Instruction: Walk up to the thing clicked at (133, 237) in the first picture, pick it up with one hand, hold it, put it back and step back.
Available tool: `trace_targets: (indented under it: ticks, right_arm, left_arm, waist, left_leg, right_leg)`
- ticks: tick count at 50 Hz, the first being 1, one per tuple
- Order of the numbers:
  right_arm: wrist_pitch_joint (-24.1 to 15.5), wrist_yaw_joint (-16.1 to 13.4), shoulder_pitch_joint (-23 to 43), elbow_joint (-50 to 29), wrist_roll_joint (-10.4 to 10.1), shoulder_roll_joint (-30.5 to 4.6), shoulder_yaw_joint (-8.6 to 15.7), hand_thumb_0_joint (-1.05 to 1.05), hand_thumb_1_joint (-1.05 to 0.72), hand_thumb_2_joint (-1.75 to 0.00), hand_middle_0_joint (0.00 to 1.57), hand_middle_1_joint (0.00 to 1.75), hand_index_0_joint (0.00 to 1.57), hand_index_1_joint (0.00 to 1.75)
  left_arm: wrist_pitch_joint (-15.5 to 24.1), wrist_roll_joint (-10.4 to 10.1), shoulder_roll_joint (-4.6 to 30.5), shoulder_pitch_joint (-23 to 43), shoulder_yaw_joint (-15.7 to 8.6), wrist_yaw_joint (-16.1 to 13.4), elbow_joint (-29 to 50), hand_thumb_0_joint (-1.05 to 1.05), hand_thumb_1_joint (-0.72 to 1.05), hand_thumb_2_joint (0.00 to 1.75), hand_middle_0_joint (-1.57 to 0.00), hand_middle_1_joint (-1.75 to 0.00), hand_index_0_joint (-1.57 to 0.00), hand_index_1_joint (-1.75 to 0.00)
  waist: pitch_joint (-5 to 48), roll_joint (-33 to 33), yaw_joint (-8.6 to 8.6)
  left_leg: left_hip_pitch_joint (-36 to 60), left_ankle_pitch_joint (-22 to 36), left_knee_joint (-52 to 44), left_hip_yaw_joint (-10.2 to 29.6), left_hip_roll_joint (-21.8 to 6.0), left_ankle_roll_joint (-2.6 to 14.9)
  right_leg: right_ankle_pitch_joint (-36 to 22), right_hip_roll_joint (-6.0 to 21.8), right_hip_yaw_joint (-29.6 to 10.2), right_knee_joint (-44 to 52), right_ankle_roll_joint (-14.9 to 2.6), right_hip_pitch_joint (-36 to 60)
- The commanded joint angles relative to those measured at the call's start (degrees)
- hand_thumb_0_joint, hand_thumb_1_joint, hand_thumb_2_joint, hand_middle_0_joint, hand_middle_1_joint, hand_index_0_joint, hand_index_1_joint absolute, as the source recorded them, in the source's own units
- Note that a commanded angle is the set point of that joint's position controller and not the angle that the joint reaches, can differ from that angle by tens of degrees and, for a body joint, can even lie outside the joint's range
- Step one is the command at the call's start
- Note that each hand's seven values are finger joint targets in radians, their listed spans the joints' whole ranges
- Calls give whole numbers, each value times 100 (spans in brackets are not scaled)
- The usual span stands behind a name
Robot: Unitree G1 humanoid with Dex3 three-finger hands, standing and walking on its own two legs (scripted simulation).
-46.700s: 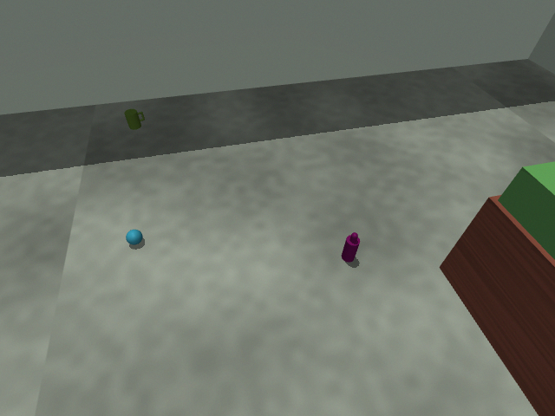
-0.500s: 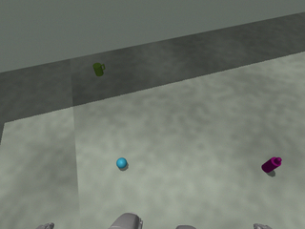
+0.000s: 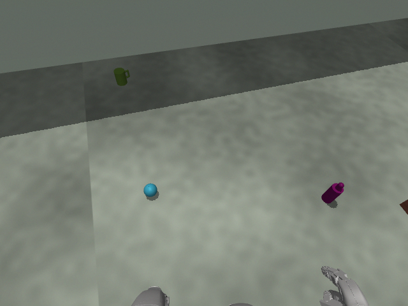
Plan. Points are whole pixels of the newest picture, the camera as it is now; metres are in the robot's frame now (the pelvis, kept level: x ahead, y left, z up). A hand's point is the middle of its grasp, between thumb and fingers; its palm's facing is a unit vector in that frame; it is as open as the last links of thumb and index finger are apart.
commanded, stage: step back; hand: left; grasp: from above
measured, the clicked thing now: (150, 190) +0.70 +0.25 -0.72
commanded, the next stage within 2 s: stand in 1.90 s
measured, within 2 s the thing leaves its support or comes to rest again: neither
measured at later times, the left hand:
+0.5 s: hand out of the picture -0.06 +0.27 -0.14, palm faces +0.08 -0.91 -0.41, open 7.4 cm
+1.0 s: hand out of the picture -0.29 +0.25 -0.12, palm faces +0.09 -0.89 -0.45, open 7.4 cm
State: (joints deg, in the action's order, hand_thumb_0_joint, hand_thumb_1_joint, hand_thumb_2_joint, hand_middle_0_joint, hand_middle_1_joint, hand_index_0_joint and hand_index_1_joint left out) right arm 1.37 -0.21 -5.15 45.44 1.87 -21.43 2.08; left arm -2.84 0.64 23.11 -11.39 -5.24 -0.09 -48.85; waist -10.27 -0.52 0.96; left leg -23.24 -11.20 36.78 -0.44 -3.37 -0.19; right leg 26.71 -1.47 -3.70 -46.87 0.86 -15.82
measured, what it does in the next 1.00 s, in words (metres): walks backwards: right foot, then left foot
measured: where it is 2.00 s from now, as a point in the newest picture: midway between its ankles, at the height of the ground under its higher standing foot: outside the picture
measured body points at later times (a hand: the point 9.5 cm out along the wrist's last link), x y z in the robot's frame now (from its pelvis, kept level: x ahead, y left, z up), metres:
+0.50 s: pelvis -0.17 -0.01 +0.00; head -0.12 +0.00 +0.45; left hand -0.07 +0.32 -0.11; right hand -0.07 -0.31 -0.12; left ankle -0.16 +0.11 -0.72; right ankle -0.12 -0.14 -0.66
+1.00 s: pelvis -0.34 -0.04 +0.00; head -0.31 -0.06 +0.45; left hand -0.29 +0.29 -0.09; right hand -0.23 -0.35 -0.13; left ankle -0.35 +0.10 -0.70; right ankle -0.29 -0.15 -0.72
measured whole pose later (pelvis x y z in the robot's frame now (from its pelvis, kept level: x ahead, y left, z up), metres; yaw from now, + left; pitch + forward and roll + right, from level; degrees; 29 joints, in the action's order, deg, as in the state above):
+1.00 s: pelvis -0.34 -0.04 +0.00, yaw +5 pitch -3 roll +1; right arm 3.1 0.4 -11.5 53.0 1.6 -23.5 3.4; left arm -0.4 2.9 21.5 -12.2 -4.2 -0.1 -51.1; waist -6.0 2.1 1.6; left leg -18.8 -29.2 47.6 4.5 1.6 -0.9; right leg 18.0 2.3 1.7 -38.4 -1.2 -17.9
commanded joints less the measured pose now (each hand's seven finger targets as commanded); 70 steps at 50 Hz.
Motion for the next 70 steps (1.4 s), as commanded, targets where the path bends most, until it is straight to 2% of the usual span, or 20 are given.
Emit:
trace_targets:
  ticks: [1, 3, 4, 7, 14, 18, 21, 25, 35, 36, 38, 42, 47, 51, 53, 54, 62, 63, 65, 70]
  right_arm:
    - [96, -95, -27, -321, -129, -1395, 415, 0, -90, -90, 20, 30, 20, 30]
    - [106, -205, 288, -475, -158, -1146, 402, 0, -90, -90, 20, 30, 20, 30]
    - [125, -205, 295, -400, -151, -1377, 477, 0, -90, -90, 20, 30, 20, 30]
    - [73, -181, -536, -4, -210, -1203, 402, 0, -90, -90, 20, 30, 20, 30]
    - [19, -145, -406, -136, -90, -1079, 336, 0, -90, -90, 20, 30, 20, 30]
    - [-4, -104, -1243, 244, -52, -1089, 415, 0, -90, -90, 20, 30, 20, 30]
    - [15, -20, -639, -1, 21, -2339, 663, 0, -90, -90, 20, 30, 20, 30]
    - [-43, -132, 171, -104, 64, -1531, 414, 0, -90, -90, 20, 30, 20, 30]
    - [199, -64, -67, -73, -100, -1560, 424, 0, -90, -90, 20, 30, 20, 30]
    - [197, -47, 18, -129, -133, -1314, 345, 0, -90, -90, 20, 30, 20, 30]
    - [181, -151, 336, -311, -136, -1097, 342, 0, -90, -90, 20, 30, 20, 30]
    - [136, -122, -319, 98, -150, -1203, 383, 0, -90, -90, 20, 30, 20, 30]
    - [-6, 5, -53, 127, -13, -1128, 353, 0, -90, -90, 20, 30, 20, 30]
    - [-181, 39, -745, 652, 5, -1052, 433, 0, -90, -90, 20, 30, 20, 30]
    - [-261, 6, -653, 608, 85, -1760, 512, 0, -90, -90, 20, 30, 20, 30]
    - [-279, 34, -367, 507, 40, -1989, 563, 0, -90, -90, 20, 30, 20, 30]
    - [-183, 79, -38, 547, 40, -1311, 397, 0, -90, -90, 20, 30, 20, 30]
    - [-148, 63, -232, 553, 9, -1071, 324, 0, -90, -90, 20, 30, 20, 30]
    - [-140, 8, -43, 477, -4, -994, 313, 0, -90, -90, 20, 30, 20, 30]
    - [-247, 82, -709, 775, -32, -1086, 375, 0, -90, -90, 20, 30, 20, 30]
  left_arm:
    - [263, 148, 1032, -825, -323, -68, 134, 0, 90, 90, -20, -30, -20, -30]
    - [245, 207, 2215, -266, -583, -69, 506, 0, 90, 90, -20, -30, -20, -30]
    - [283, 187, 1999, 49, -506, -102, 643, 0, 90, 90, -20, -30, -20, -30]
    - [278, 180, 1320, 838, -382, -152, 761, 0, 90, 90, -20, -30, -20, -30]
    - [214, 184, 1250, 50, -343, -281, 753, 0, 90, 90, -20, -30, -20, -30]
    - [92, 40, 1294, 451, -252, -224, 848, 0, 90, 90, -20, -30, -20, -30]
    - [62, 7, 1100, 806, -252, -288, 944, 0, 90, 90, -20, -30, -20, -30]
    - [35, -58, 1073, 111, -267, -248, 472, 0, 90, 90, -20, -30, -20, -30]
    - [270, 80, 810, -529, -136, -137, -11, 0, 90, 90, -20, -30, -20, -30]
    - [315, 166, 1094, -571, -200, -158, -45, 0, 90, 90, -20, -30, -20, -30]
    - [310, 224, 2252, -118, -498, -168, 242, 0, 90, 90, -20, -30, -20, -30]
    - [375, 205, 1385, 794, -283, -224, 404, 0, 90, 90, -20, -30, -20, -30]
    - [412, 271, 1404, -16, -351, -151, 212, 0, 90, 90, -20, -30, -20, -30]
    - [303, 191, 1257, 201, -205, -52, 171, 0, 90, 90, -20, -30, -20, -30]
    - [308, 43, 726, 293, -25, -18, 177, 0, 90, 90, -20, -30, -20, -30]
    - [320, 99, 1269, 572, -210, -40, 64, 0, 90, 90, -20, -30, -20, -30]
    - [491, 123, 885, -327, -190, 71, -558, 0, 90, 90, -20, -30, -20, -30]
    - [519, 158, 1014, -448, -242, 29, -595, 0, 90, 90, -20, -30, -20, -30]
    - [590, 220, 1770, -404, -389, -20, -508, 0, 90, 90, -20, -30, -20, -30]
    - [689, 184, 1407, 271, -296, -40, -305, 0, 90, 90, -20, -30, -20, -30]
  waist:
    - [1436, 786, 59]
    - [928, -1729, 401]
    - [577, -1284, 193]
    - [629, -709, -297]
    - [1168, -1017, 254]
    - [1528, -943, -155]
    - [1175, 1570, -439]
    - [882, 679, 172]
    - [1811, 1232, 61]
    - [1665, 712, 93]
    - [1063, -1584, 443]
    - [749, -506, -219]
    - [852, -963, 353]
    - [931, -629, -51]
    - [868, 1346, -203]
    - [389, 915, -259]
    - [641, 885, 168]
    - [658, 354, 223]
    - [383, -798, 341]
    - [591, -605, -12]
  left_leg:
    - [87, 95, -74, 892, -488, 617]
    - [-846, -2499, 2419, 820, 895, -4]
    - [-562, -2291, 3205, 1340, 729, -40]
    - [-412, -1496, 3471, 1042, 1074, -21]
    - [-392, -1989, 1183, 530, 552, -84]
    - [1025, -539, -1107, -92, 544, 136]
    - [378, 842, -1952, 3317, -2014, 1827]
    - [368, 1490, -1360, 1504, -1190, 1348]
    - [1462, 1554, -236, 969, -796, 955]
    - [506, 635, 112, 884, -527, 653]
    - [-731, -2410, 2349, 902, 707, -28]
    - [-306, -1515, 3369, 1062, 849, -66]
    - [-525, -1898, 983, 492, 471, -111]
    - [1735, -962, -1608, -22, 585, 121]
    - [1485, -3762, -2550, 3274, -1279, 903]
    - [130, -4321, -2795, 3586, -1719, 1407]
    - [-237, -2834, -1549, 1141, -533, 598]
    - [-655, -2731, -930, 880, -258, 392]
    - [-1072, -2144, 1334, 617, 501, 48]
    - [-239, -1405, 1113, 708, 123, 26]
  right_leg:
    - [-1207, 244, -91, 2295, -290, 996]
    - [-1063, 2609, -3134, 3115, -1764, -512]
    - [-1170, 2647, -3108, 3226, -1857, -1143]
    - [-2263, 1448, -990, 2354, -1139, -709]
    - [-3575, 1728, -1004, 1789, -1270, 1171]
    - [-3306, 1514, -725, 1194, -932, 596]
    - [1207, -263, -105, -1516, -122, -1002]
    - [311, -371, -602, -2778, -192, -1067]
    - [-1181, -47, 571, 2539, -156, 582]
    - [-1281, 336, -162, 2498, -296, 989]
    - [-1736, 2703, -3113, 2899, -1861, -210]
    - [-1790, 1593, -1029, 2290, -1292, -620]
    - [742, 1460, -1239, 2551, -1139, 678]
    - [608, 1212, -653, 2009, -797, -521]
    - [683, 149, 358, 336, -169, -1819]
    - [705, 351, -19, -355, -147, -1130]
    - [-663, -38, 614, 2096, -236, 1114]
    - [-439, 73, 128, 2389, -309, 1568]
    - [2766, 2196, -3052, 3866, -1201, 497]
    - [988, 1708, -1547, 3421, -1117, 190]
